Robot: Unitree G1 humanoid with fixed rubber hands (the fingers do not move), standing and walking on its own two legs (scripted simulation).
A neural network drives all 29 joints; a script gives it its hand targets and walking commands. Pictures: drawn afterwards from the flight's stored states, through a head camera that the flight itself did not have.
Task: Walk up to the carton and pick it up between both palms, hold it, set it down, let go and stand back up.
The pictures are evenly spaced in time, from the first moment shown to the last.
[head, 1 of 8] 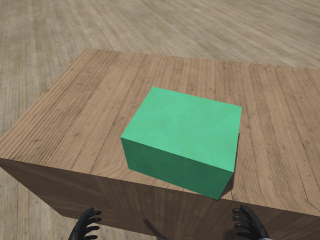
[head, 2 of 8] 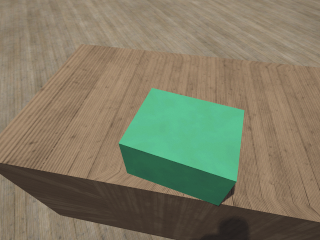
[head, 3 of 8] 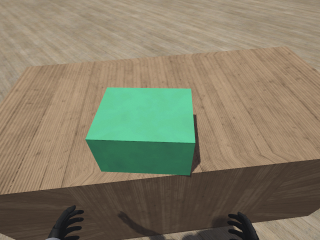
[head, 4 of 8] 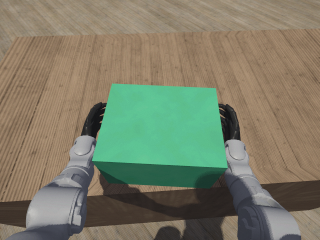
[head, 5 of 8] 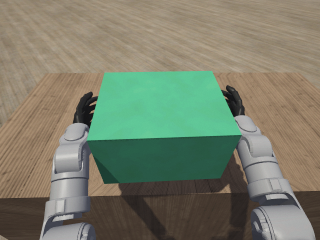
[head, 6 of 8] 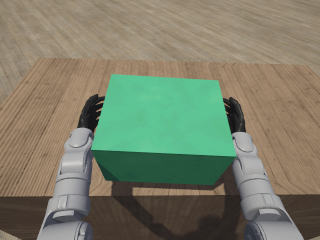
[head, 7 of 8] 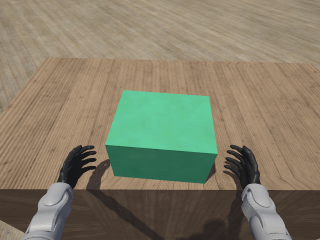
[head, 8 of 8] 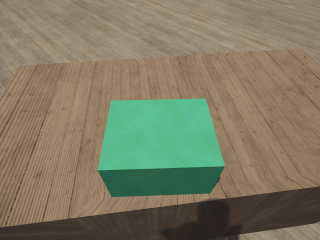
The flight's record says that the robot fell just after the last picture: no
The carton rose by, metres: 0.16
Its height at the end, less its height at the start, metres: +0.00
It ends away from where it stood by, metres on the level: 0.02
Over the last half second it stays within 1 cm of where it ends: yes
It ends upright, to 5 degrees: yes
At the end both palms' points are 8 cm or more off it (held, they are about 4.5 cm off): yes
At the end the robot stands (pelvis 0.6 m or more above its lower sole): yes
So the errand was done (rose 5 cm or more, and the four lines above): yes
